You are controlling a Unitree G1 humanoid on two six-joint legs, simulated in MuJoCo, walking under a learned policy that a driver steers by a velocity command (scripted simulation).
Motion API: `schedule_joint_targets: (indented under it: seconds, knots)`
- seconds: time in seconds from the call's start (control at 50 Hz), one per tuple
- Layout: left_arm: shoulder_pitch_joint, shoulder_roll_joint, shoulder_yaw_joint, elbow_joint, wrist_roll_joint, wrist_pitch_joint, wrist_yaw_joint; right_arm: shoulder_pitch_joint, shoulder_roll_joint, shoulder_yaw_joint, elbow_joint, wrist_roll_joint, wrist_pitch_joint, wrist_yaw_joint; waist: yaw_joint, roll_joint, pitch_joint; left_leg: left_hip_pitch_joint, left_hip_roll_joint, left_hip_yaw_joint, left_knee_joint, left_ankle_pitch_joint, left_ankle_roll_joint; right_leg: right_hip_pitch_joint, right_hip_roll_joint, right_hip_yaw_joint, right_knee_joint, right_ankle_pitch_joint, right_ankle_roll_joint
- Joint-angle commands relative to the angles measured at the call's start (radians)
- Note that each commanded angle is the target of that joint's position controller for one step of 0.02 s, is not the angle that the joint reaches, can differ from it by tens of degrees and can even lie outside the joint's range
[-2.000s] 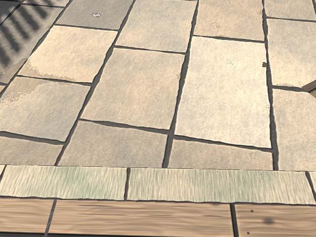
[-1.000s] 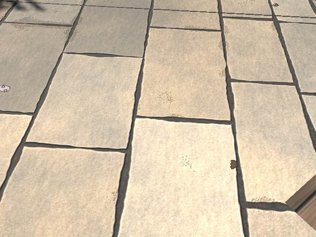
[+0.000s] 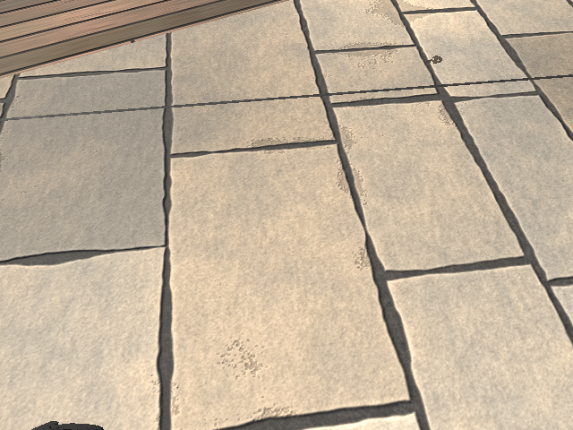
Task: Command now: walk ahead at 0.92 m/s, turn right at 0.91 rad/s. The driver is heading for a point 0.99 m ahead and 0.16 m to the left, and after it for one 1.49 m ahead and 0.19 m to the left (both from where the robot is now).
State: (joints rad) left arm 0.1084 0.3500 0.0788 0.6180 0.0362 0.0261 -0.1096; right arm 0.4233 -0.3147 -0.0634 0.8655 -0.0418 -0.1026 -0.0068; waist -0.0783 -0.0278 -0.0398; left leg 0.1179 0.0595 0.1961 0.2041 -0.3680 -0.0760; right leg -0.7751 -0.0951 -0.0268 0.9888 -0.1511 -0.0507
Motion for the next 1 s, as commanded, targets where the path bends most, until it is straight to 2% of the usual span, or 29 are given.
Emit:
schedule_joint_targets:
  seconds: [0.02, 0.06, 0.1, 0.12, 0.14, 0.16, 0.18, 0.2, 0.24, 0.26, 0.34, 0.4, 0.44, 0.48, 0.52, 0.54, 0.56, 0.58, 0.6, 0.62, 0.64, 0.66, 0.72, 0.8, 0.86, 0.92, 0.96, 0.98, 1.0]
  knots:
    - [-0.195, -0.007, -0.030, -0.119, -0.002, -0.016, -0.010, -0.026, -0.128, -0.023, -0.039, -0.002, -0.011, -0.003, 0.003, 0.117, 0.188, -0.074, 0.201, 0.019, -0.083, 0.449, 0.135, 0.018, 0.022, -0.110, -0.166, -0.039, -0.060]
    - [-0.097, 0.012, -0.023, -0.091, -0.005, -0.018, 0.013, -0.005, -0.174, -0.029, -0.030, 0.001, 0.003, -0.007, 0.074, 0.148, 0.094, -0.043, 0.211, 0.072, 0.137, 1.131, 0.126, 0.235, 0.141, -0.194, -0.194, -0.143, -0.116]
    - [0.307, 0.076, 0.015, 0.034, 0.008, -0.035, 0.040, -0.009, -0.206, -0.025, -0.030, 0.010, 0.014, -0.009, 0.282, 0.141, -0.111, -0.269, 0.224, 0.066, 0.615, 1.229, 0.134, 0.813, 0.220, -0.106, -0.318, -0.119, -0.177]
    - [0.358, 0.189, 0.047, 0.076, 0.023, -0.036, 0.062, 0.036, -0.093, 0.005, -0.065, 0.012, 0.012, 0.009, 0.250, -0.075, -0.205, -0.623, 0.132, 0.044, 0.981, 0.446, 0.115, 1.146, 0.020, 0.203, -0.393, -0.358, -0.188]
    - [0.371, 0.301, 0.065, 0.043, 0.002, -0.033, 0.078, 0.026, -0.044, 0.020, -0.143, 0.031, -0.002, 0.023, 0.214, -0.250, -0.389, -0.849, -0.016, -0.108, 1.326, -0.159, 0.091, 1.272, -0.273, 0.795, -0.615, -0.518, -0.258]
    - [0.388, 0.264, 0.064, 0.048, 0.004, -0.035, 0.087, -0.167, -0.133, 0.001, -0.167, 0.035, -0.005, 0.013, 0.285, -0.042, -0.327, -0.934, 0.002, -0.247, 1.388, -0.021, 0.118, 1.212, -0.240, 0.738, -0.675, -0.419, -0.206]
    - [0.356, 0.225, 0.053, 0.087, 0.018, -0.047, 0.101, -0.185, -0.100, 0.009, -0.166, 0.057, -0.008, 0.008, 0.243, -0.017, -0.150, -0.976, 0.021, -0.242, 1.369, 0.048, 0.123, 1.054, -0.257, 0.583, -0.665, -0.234, -0.199]
    - [0.302, 0.155, 0.033, 0.097, 0.024, -0.064, 0.105, -0.156, -0.080, 0.017, -0.139, 0.049, -0.003, 0.013, 0.182, 0.071, -0.044, -0.909, 0.065, -0.260, 1.263, 0.088, 0.126, 0.866, -0.213, 0.453, -0.667, -0.136, -0.162]
    - [0.201, 0.075, 0.001, 0.098, 0.009, -0.091, 0.101, -0.037, -0.046, 0.020, -0.081, 0.027, 0.039, 0.031, 0.072, 0.015, 0.030, -0.758, 0.091, -0.287, 1.162, 0.121, 0.121, 0.625, -0.163, 0.278, -0.747, -0.137, -0.121]
    - [0.202, 0.034, -0.012, 0.109, 0.000, -0.109, 0.094, -0.029, -0.040, 0.016, -0.064, 0.024, 0.060, 0.036, 0.058, 0.007, 0.069, -0.734, 0.094, -0.298, 1.126, 0.123, 0.123, 0.573, -0.141, 0.215, -0.767, -0.064, -0.102]
    - [0.210, 0.003, -0.020, 0.149, -0.013, -0.148, 0.083, -0.181, 0.000, 0.021, -0.100, 0.039, 0.080, 0.057, 0.060, -0.031, 0.193, -0.850, 0.064, -0.239, 0.919, 0.313, 0.134, 0.566, -0.054, -0.048, -0.893, 0.192, -0.029]
    - [0.200, -0.009, -0.030, 0.161, -0.017, -0.160, 0.094, -0.252, 0.009, 0.029, -0.114, 0.048, 0.068, 0.072, 0.059, -0.006, 0.166, -0.804, 0.012, -0.114, 0.726, 0.476, 0.165, 0.641, 0.002, -0.204, -0.925, 0.445, 0.003]
    - [0.228, 0.015, -0.029, 0.176, -0.030, -0.169, 0.108, -0.308, 0.022, 0.041, -0.148, 0.039, 0.059, 0.086, 0.055, -0.006, 0.183, -0.737, -0.003, -0.055, 0.570, 0.537, 0.196, 0.700, -0.049, -0.237, -0.916, 0.740, 0.020]
    - [0.238, 0.066, -0.018, 0.182, -0.026, -0.160, 0.132, -0.267, -0.004, 0.036, -0.132, 0.038, 0.065, 0.083, 0.025, -0.030, 0.107, -0.634, -0.085, 0.001, 0.505, 0.544, 0.224, 0.830, -0.062, -0.250, -0.819, 1.064, 0.042]
    - [0.188, 0.139, 0.003, 0.165, -0.007, -0.124, 0.159, -0.054, -0.076, 0.009, -0.079, 0.043, 0.078, 0.073, -0.099, -0.091, -0.019, -0.422, -0.161, 0.018, 0.521, 0.407, 0.250, 0.892, -0.096, -0.239, -0.530, 1.387, 0.056]
    - [0.125, 0.160, 0.012, 0.143, 0.004, -0.102, 0.163, 0.140, -0.125, -0.015, -0.024, 0.041, 0.086, 0.063, -0.198, -0.097, -0.093, -0.235, -0.174, -0.017, 0.529, 0.321, 0.281, 0.834, -0.110, -0.219, -0.277, 1.398, 0.047]
    - [0.050, 0.164, 0.017, 0.129, 0.003, -0.086, 0.157, 0.332, -0.175, -0.048, 0.024, 0.041, 0.091, 0.045, -0.306, -0.046, -0.130, -0.038, -0.142, -0.111, 0.443, 0.243, 0.348, 0.690, -0.068, -0.215, 0.131, 1.159, 0.033]
    - [-0.039, 0.039, -0.013, 0.114, 0.007, -0.096, 0.126, 0.260, -0.169, -0.063, 0.031, 0.071, 0.106, 0.030, -0.256, 0.204, 0.001, 0.008, -0.100, -0.232, 0.387, 0.221, 0.367, 0.387, 0.162, -0.185, 0.560, 0.036, 0.026]
    - [0.128, -0.075, -0.051, 0.002, -0.007, -0.119, 0.115, 0.100, -0.264, -0.069, -0.019, 0.028, 0.107, 0.031, 0.004, 0.355, -0.078, 0.182, 0.074, -0.744, 0.351, 0.294, 0.569, -0.017, 0.218, 0.000, 0.824, -0.353, 0.089]
    - [0.130, -0.033, -0.068, -0.025, 0.001, -0.147, 0.113, 0.054, -0.241, -0.072, -0.066, 0.025, 0.104, 0.025, -0.025, 0.205, -0.190, 0.229, 0.190, -1.054, 0.091, -0.088, 0.626, -0.109, 0.177, 0.152, 0.778, -0.320, 0.065]
    - [0.078, 0.024, -0.063, -0.017, 0.005, -0.164, 0.107, 0.036, -0.148, -0.054, -0.062, 0.017, 0.099, 0.012, 0.004, 0.001, -0.034, 0.042, 0.186, -1.049, -0.022, -0.252, 0.545, -0.098, 0.108, 0.165, 0.622, -0.235, 0.045]
    - [0.039, 0.033, -0.060, -0.018, 0.014, -0.158, 0.108, 0.002, -0.106, -0.041, -0.047, 0.019, 0.090, 0.012, 0.057, -0.095, 0.053, -0.133, 0.138, -0.941, -0.030, -0.218, 0.472, -0.022, 0.059, 0.154, 0.483, -0.197, 0.046]
    - [0.046, 0.014, -0.082, -0.015, 0.048, -0.088, 0.109, -0.039, -0.117, -0.030, -0.058, 0.031, 0.040, 0.006, 0.124, -0.079, 0.140, -0.449, 0.011, -0.712, -0.042, -0.014, 0.433, 0.137, -0.008, 0.120, 0.270, -0.194, 0.096]
    - [-0.164, -0.018, -0.105, -0.101, 0.013, -0.083, 0.094, -0.012, -0.142, -0.045, -0.068, 0.042, 0.019, 0.016, 0.039, -0.007, 0.166, -0.524, -0.084, -0.581, -0.070, 0.220, 0.386, 0.226, -0.014, 0.047, -0.139, 0.084, 0.129]
    - [-0.240, -0.026, -0.108, -0.131, -0.006, -0.089, 0.093, 0.043, -0.159, -0.059, -0.061, 0.049, 0.024, 0.027, -0.037, 0.053, 0.114, -0.371, -0.083, -0.587, -0.013, 0.447, 0.334, 0.257, 0.046, 0.019, -0.338, 0.238, 0.114]
    - [-0.225, 0.006, -0.096, -0.140, -0.010, -0.102, 0.099, 0.024, -0.176, -0.069, -0.071, 0.043, 0.027, 0.017, -0.025, 0.086, 0.070, -0.259, -0.056, -0.615, 0.083, 0.598, 0.290, 0.358, 0.083, 0.044, -0.478, 0.217, 0.092]
    - [-0.028, 0.093, -0.057, -0.085, -0.015, -0.110, 0.118, -0.024, -0.226, -0.079, -0.085, 0.034, 0.023, 0.016, 0.079, 0.084, -0.064, -0.217, -0.063, -0.613, 0.313, 0.848, 0.243, 0.600, 0.130, 0.050, -0.480, 0.065, 0.067]
    - [0.188, 0.135, -0.033, -0.035, -0.015, -0.115, 0.133, -0.093, -0.249, -0.082, -0.100, 0.032, 0.016, 0.021, 0.215, 0.075, -0.164, -0.302, -0.094, -0.587, 0.547, 0.829, 0.222, 0.833, 0.094, 0.063, -0.466, 0.004, 0.051]
    - [0.431, 0.206, -0.001, 0.007, 0.008, -0.119, 0.156, -0.131, -0.152, -0.055, -0.131, 0.030, 0.002, 0.020, 0.308, -0.019, -0.301, -0.457, -0.140, -0.515, 0.875, 0.550, 0.218, 1.082, -0.095, 0.239, -0.451, -0.329, 0.023]
